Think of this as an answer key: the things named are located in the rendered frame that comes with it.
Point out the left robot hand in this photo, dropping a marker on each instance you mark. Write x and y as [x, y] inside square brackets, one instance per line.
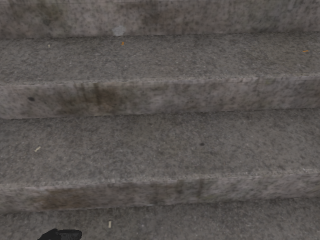
[65, 234]

